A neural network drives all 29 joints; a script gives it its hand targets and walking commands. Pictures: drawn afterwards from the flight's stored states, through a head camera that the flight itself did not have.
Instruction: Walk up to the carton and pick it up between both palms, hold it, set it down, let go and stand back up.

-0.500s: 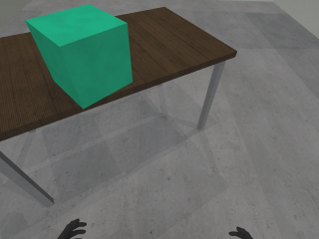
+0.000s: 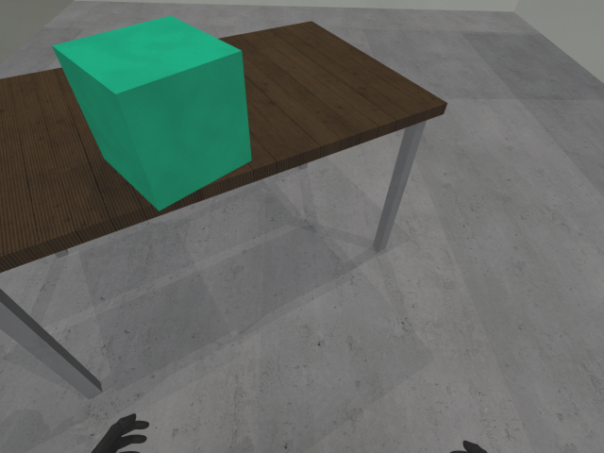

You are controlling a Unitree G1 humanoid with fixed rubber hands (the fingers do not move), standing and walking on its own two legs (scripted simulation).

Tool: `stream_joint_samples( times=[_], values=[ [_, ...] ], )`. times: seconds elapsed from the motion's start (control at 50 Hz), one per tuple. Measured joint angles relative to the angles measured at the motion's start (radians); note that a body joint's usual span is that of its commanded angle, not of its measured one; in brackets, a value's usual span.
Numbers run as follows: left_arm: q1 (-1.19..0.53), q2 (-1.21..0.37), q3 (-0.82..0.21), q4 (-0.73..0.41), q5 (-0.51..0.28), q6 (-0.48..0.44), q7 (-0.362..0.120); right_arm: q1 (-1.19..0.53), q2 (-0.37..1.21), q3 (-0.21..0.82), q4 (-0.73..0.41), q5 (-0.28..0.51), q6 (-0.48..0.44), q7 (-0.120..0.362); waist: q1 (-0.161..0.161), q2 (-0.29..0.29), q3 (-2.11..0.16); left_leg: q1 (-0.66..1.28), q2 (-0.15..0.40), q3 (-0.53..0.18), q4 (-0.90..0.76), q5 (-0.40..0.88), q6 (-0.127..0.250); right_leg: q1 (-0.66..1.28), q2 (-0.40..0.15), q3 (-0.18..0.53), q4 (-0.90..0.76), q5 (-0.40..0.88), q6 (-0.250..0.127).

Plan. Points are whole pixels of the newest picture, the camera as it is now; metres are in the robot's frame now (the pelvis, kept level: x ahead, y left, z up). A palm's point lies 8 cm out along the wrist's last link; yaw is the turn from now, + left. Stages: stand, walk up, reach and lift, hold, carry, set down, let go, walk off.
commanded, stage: stand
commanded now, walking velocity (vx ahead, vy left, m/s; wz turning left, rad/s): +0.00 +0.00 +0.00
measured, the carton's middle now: (165, 110) +0.77 +0.28 +0.06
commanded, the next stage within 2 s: walk up in 1.42 s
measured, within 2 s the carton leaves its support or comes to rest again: neither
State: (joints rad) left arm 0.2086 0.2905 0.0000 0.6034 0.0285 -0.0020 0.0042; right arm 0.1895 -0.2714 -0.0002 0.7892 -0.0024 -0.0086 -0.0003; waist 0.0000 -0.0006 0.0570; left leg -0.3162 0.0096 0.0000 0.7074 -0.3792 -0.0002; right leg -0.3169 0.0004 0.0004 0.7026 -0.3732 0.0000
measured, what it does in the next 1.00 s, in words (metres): stands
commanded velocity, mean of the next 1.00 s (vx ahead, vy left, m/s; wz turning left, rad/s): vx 0.00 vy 0.00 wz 0.00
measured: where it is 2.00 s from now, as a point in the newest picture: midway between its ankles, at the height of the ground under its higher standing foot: outside the picture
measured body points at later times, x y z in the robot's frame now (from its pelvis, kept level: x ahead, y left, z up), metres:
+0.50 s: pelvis -0.01 +0.00 +0.00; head +0.01 +0.00 +0.45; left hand +0.14 +0.26 -0.09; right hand +0.11 -0.26 -0.12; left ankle +0.00 +0.12 -0.72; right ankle +0.00 -0.12 -0.72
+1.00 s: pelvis -0.02 +0.00 +0.00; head -0.01 +0.00 +0.45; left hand +0.12 +0.26 -0.10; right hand +0.08 -0.27 -0.13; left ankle +0.00 +0.12 -0.72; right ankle +0.00 -0.12 -0.72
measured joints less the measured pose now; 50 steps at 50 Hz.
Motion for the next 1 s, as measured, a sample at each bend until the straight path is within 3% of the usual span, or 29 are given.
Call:
stream_joint_samples(
  times=[1.0],
  values=[
    [0.0,0.0,0.0,0.089,-0.004,0.0,0.0,0.0,-0.004,0.0,0.104,0.0,-0.005,0.0,0.0,0.0,-0.009,0.0,0.0,0.0,0.0,0.028,0.0,0.0,0.0,0.0,0.0,0.028,0.0]
  ],
)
